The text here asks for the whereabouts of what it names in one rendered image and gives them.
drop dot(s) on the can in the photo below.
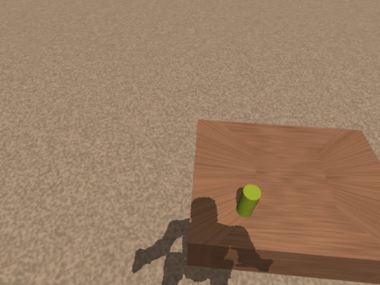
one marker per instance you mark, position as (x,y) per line
(248,200)

